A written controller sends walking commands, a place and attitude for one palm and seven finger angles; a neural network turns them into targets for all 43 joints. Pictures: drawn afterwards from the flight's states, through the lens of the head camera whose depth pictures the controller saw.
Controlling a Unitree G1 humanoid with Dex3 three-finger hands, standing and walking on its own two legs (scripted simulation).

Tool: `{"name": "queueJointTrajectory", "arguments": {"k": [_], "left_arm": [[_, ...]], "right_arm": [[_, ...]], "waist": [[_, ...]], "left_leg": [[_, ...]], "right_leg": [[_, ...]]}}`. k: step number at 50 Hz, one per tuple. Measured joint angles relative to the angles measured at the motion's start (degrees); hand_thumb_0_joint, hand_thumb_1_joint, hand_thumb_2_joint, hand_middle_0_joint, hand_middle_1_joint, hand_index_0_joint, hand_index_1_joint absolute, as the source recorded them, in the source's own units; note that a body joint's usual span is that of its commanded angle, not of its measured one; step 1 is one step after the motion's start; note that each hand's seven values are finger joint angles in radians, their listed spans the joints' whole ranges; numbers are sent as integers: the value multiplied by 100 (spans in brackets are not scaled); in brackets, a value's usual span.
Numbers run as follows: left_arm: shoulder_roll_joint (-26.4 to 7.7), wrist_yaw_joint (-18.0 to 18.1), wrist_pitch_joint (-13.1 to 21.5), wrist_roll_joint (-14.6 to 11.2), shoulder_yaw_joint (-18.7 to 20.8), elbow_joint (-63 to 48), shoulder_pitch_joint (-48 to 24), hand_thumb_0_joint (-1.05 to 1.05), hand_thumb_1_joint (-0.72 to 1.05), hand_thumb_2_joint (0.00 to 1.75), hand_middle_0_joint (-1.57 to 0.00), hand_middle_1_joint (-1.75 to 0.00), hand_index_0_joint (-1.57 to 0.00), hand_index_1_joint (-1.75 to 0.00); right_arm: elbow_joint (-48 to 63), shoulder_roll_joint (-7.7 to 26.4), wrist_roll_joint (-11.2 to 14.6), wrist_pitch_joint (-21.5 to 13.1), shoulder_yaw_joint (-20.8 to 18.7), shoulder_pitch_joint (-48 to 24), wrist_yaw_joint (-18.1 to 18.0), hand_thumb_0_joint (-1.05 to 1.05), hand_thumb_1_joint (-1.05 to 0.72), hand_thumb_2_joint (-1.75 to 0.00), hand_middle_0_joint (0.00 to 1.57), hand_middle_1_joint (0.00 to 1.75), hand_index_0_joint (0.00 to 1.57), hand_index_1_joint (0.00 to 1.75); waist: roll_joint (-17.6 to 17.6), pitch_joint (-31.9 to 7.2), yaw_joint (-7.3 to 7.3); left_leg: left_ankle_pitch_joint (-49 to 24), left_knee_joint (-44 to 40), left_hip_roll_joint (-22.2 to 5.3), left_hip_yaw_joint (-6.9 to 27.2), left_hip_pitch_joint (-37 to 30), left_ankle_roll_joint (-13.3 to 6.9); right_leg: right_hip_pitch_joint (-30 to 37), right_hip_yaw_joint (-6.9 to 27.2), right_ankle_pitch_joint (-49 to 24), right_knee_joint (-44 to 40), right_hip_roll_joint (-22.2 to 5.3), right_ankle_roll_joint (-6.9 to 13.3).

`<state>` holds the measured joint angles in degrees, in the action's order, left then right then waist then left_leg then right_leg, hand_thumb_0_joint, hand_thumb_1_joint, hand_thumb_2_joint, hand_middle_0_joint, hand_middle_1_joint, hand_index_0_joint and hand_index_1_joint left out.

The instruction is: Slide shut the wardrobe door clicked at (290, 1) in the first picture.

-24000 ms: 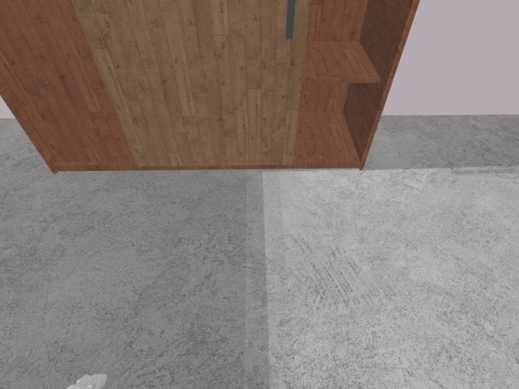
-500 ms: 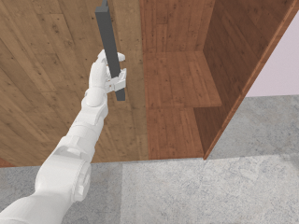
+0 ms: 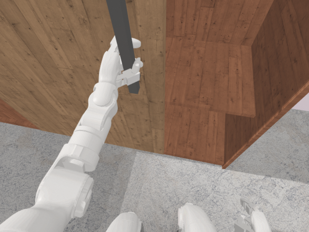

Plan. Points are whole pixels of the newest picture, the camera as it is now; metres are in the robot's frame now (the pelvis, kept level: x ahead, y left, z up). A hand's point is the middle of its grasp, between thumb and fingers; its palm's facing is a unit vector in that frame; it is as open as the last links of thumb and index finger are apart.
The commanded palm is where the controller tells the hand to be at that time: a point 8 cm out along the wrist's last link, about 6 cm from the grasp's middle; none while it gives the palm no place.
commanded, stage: step sideways, sliding the door along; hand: left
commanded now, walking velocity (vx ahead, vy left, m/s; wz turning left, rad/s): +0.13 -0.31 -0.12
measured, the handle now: (129, 46) +0.50 +0.13 +0.15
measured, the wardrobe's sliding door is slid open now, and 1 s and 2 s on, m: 0.38 0.17 0.00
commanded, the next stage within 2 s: none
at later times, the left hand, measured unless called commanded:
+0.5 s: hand (161, 71) +0.45 +0.04 +0.12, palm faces +0.27 -0.96 -0.07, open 6.5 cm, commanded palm +0.42 -0.01 +0.13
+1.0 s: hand (219, 82) +0.43 -0.09 +0.12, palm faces +0.02 -1.00 -0.07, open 6.3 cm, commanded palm +0.41 -0.10 +0.13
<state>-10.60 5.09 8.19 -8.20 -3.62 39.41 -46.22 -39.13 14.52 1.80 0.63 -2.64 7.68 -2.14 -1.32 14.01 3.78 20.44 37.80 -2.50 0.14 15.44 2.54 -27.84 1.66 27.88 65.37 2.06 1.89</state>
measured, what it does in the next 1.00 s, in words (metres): steps to the right: right foot, then left foot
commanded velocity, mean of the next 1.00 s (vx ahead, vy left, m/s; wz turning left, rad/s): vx -0.22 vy -0.10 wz -0.24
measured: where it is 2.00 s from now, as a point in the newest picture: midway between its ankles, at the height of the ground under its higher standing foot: outside the picture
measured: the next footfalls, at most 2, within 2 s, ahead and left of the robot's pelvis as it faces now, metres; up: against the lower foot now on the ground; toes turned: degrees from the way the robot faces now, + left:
right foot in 0.16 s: +0.17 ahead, -0.22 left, +0.00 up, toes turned +1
left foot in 0.34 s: +0.12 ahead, +0.00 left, +0.00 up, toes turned +13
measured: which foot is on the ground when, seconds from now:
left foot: down 0.00-0.20, up 0.22-0.32, down 0.34-1.00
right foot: up 0.00-0.14, down 0.16-0.74, up 0.76-0.96, down 0.98-1.00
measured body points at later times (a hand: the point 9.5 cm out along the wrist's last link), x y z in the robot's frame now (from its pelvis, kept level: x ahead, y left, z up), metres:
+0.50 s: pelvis +0.09 -0.14 +0.01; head +0.18 -0.14 +0.45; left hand +0.43 +0.09 +0.13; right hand +0.32 -0.32 -0.11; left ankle +0.04 +0.03 -0.72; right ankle +0.11 -0.25 -0.70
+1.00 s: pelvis +0.14 -0.19 +0.00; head +0.24 -0.20 +0.43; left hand +0.43 -0.04 +0.13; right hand +0.38 -0.33 -0.11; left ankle +0.09 -0.01 -0.72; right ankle +0.18 -0.27 -0.72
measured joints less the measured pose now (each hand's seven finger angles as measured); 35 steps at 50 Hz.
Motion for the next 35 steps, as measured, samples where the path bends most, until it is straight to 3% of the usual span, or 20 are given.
{"name": "queueJointTrajectory", "arguments": {"k": [4, 8, 9, 10, 11, 13, 15, 16, 17, 18, 20, 22, 27, 29, 32, 34, 35], "left_arm": [[-54, -15, -150, 54, 24, -518, 197, -1, 70, 84, -39, -139, -16, -140], [-155, 1, -221, 74, 160, -934, 529, -1, 70, 84, -41, -140, -17, -140], [-147, 35, -230, 89, 259, -1027, 610, -1, 69, 84, -42, -140, -18, -140], [-116, 79, -243, 107, 369, -1118, 688, -1, 69, 84, -42, -140, -18, -140], [-88, 113, -258, 137, 468, -1200, 774, -1, 68, 84, -43, -140, -18, -140], [-11, 181, -322, 175, 580, -1380, 952, -1, 67, 84, -43, -140, -19, -140], [109, 275, -411, 167, 588, -1606, 1125, -1, 68, 84, -44, -140, -19, -140], [163, 325, -434, 160, 560, -1722, 1209, 0, 68, 84, -44, -140, -19, -140], [222, 366, -447, 149, 513, -1831, 1286, 0, 68, 84, -44, -140, -20, -140], [254, 377, -459, 125, 447, -1929, 1324, 1, 68, 84, -44, -140, -20, -140], [270, 378, -427, 137, 316, -2046, 1416, 2, 69, 84, -44, -140, -20, -140], [308, 388, -419, 134, 218, -2233, 1624, 2, 70, 83, -42, -140, -20, -140], [370, 365, -300, 148, 164, -2855, 2276, 1, 68, 83, -42, -140, -21, -140], [472, 377, -219, 210, 194, -3098, 2527, 1, 67, 84, -43, -140, -21, -140], [679, 448, -159, 305, 111, -3517, 2913, 2, 68, 84, -44, -140, -22, -140], [881, 545, -175, 381, -26, -3848, 3191, 3, 69, 84, -43, -140, -22, -140], [953, 579, -174, 464, -122, -3998, 3327, 3, 69, 83, -43, -140, -23, -140]], "right_arm": [[190, -141, 70, -34, 61, -40, 45, 0, -91, -90, 19, 30, 20, 30], [390, -356, 145, -132, 193, 75, 75, 0, -90, -90, 20, 30, 20, 30], [394, -351, 162, -164, 211, 40, 85, 0, -90, -90, 20, 30, 20, 30], [361, -318, 170, -195, 201, -41, 86, 0, -90, -90, 20, 30, 20, 30], [288, -293, 172, -214, 177, -139, 72, 0, -90, -90, 20, 30, 20, 30], [147, -232, 142, -256, 117, -299, -15, 0, -90, -90, 20, 30, 20, 30], [89, -137, 112, -377, 64, -360, -104, 1, -91, -90, 20, 30, 20, 30], [86, -85, 100, -439, 49, -364, -135, 1, -91, -90, 20, 30, 20, 30], [130, -20, 86, -479, 29, -330, -150, 1, -91, -90, 20, 30, 20, 30], [177, 2, 73, -502, -21, -303, -146, 1, -91, -90, 20, 30, 20, 30], [236, -49, 74, -523, -103, -247, -54, 1, -91, -90, 19, 30, 20, 30], [339, -60, 80, -602, -106, -148, 51, 1, -91, -90, 19, 30, 20, 30], [562, -95, 92, -790, 40, -23, 239, 1, -91, -90, 19, 30, 20, 30], [526, -83, 94, -792, 71, -137, 249, 1, -91, -90, 19, 30, 20, 30], [487, -118, 105, -723, 66, -292, 203, 1, -91, -90, 19, 30, 20, 30], [521, -110, 99, -737, 60, -337, 178, 1, -91, -90, 19, 30, 20, 30], [545, -103, 86, -738, 49, -352, 174, 1, -91, -90, 19, 30, 20, 30]], "waist": [[-146, 225, 145], [-243, 240, 347], [-377, 267, 341], [-545, 319, 249], [-597, 335, 157], [-521, 291, 67], [-431, 212, 21], [-388, 161, 12], [-397, 78, 10], [-362, 46, 46], [-172, 56, 242], [-177, 38, 334], [-361, 4, 479], [-574, 31, 391], [-417, -47, 372], [-312, -89, 310], [-292, -96, 260]], "left_leg": [[-2, -103, -323, 319, -217, 261], [320, 142, -693, 544, -410, 562], [426, 351, -837, 626, -386, 533], [321, 630, -954, 721, -273, 344], [380, 1000, -889, 783, -101, 210], [888, 1699, -497, 682, 224, 28], [991, 1450, -168, 363, 297, -94], [645, 881, -74, 142, 196, -137], [-137, 188, -70, -73, 41, -202], [-384, -61, -103, -131, -32, -201], [-179, -127, -124, -228, -162, -73], [-40, -276, -210, -214, -313, 35], [114, -213, -481, -255, -491, 241], [-74, 194, -669, -249, -282, 118], [608, 979, -262, -87, 258, -115], [634, 739, -6, -100, 412, -198], [310, 377, 38, -176, 380, -211]], "right_leg": [[-69, 84, -488, -1198, -439, -81], [514, -84, -1374, -2497, -539, -169], [622, -212, -1490, -2541, -447, -267], [703, -385, -1446, -2487, -365, -305], [728, -495, -1357, -2433, -371, -301], [724, -566, -1262, -2464, -485, -250], [743, -617, -1332, -2670, -584, -231], [729, -637, -1375, -2735, -609, -212], [668, -665, -1397, -2702, -580, -202], [580, -616, -1392, -2556, -543, -230], [415, -335, -746, -1905, -448, -238], [428, -270, -429, -1530, -345, -207], [1140, -391, -1036, -2679, -244, -156], [1311, -540, -852, -2915, -103, -23], [1160, -457, -917, -3005, -226, 49], [1042, -321, -1075, -3022, -299, 60], [995, -257, -1159, -2981, -303, 64]]}}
